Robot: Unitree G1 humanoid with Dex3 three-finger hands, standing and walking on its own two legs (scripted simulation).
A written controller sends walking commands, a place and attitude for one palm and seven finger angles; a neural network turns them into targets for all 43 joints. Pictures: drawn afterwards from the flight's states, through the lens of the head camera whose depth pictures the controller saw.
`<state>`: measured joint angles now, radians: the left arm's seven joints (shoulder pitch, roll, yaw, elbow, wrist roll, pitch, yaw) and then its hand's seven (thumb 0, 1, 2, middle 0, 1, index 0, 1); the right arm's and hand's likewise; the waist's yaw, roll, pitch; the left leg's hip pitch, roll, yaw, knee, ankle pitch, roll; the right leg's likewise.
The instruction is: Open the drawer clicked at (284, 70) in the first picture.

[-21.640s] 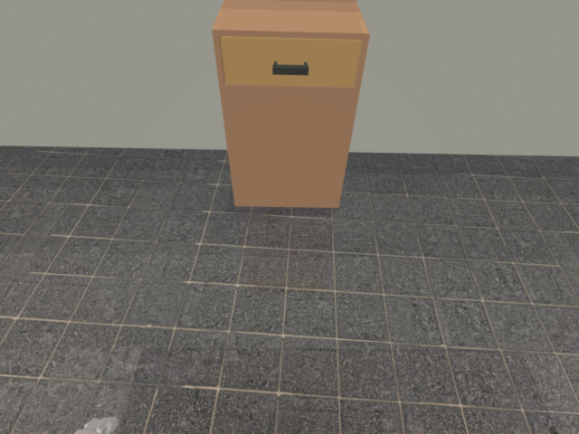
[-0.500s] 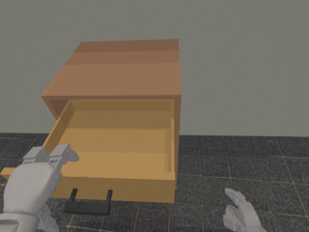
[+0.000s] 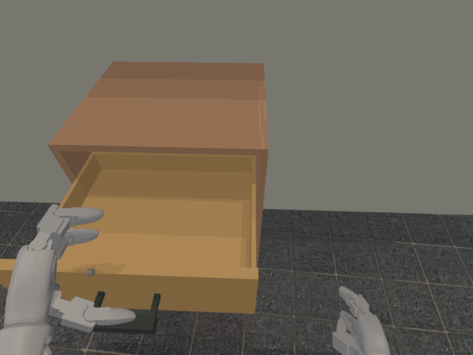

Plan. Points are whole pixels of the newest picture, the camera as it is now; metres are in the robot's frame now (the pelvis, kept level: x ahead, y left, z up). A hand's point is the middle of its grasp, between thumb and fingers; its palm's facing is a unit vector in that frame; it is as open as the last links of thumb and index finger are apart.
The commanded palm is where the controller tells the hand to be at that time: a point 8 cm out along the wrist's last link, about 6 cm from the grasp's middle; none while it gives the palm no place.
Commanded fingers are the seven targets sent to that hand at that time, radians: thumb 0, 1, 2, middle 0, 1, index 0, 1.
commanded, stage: draw the hand back to the body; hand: left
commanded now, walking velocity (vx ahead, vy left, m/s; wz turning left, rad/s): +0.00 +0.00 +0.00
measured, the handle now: (124, 310) +0.20 +0.23 -0.05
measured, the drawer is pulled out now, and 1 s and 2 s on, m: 0.30 0.30 0.30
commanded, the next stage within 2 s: step back with the hand held close in 0.80 s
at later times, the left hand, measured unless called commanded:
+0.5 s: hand (80, 265) +0.18 +0.22 +0.16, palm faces +0.40 -0.81 -0.42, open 9.5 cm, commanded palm +0.13 +0.26 +0.18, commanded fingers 0.00 0.76 0.84 -0.21 -0.39 -0.21 -0.39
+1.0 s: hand (71, 265) +0.17 +0.22 +0.17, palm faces +0.41 -0.80 -0.44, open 7.4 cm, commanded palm +0.11 +0.26 +0.18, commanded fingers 0.00 0.90 0.90 -0.20 -0.30 -0.20 -0.30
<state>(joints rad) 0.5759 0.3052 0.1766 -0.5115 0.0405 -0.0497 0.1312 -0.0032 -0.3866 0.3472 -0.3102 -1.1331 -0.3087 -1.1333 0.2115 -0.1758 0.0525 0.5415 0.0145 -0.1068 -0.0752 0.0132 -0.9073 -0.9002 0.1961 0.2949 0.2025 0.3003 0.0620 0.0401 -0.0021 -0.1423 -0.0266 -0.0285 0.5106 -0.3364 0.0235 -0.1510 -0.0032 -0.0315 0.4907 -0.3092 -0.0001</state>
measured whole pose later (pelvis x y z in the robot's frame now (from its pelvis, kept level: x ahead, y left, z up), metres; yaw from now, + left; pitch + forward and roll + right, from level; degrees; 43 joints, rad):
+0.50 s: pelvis +0.00 -0.02 +0.00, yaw +1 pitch -2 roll +0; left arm 0.57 0.32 0.28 -0.49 -0.05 -0.11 0.12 0.01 0.42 0.70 -0.25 -0.61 -0.25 -0.61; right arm 0.17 -0.21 0.00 0.62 0.02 -0.13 -0.09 0.01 -0.91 -0.90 0.20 0.29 0.20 0.30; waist 0.06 0.07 0.00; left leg -0.12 0.00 -0.05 0.45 -0.30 -0.01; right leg -0.12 0.02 -0.05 0.43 -0.28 -0.03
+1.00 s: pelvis -0.02 -0.02 +0.00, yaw +2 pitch -1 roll -1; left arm 0.53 0.33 0.33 -0.48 -0.05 -0.14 0.10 0.02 0.88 0.90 -0.21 -0.31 -0.21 -0.31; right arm 0.17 -0.21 0.01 0.60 0.02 -0.10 -0.07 0.01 -0.91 -0.90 0.20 0.30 0.20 0.30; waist 0.04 0.08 0.02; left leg -0.16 0.01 -0.07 0.47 -0.29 -0.01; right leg -0.14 0.03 -0.07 0.41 -0.25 -0.03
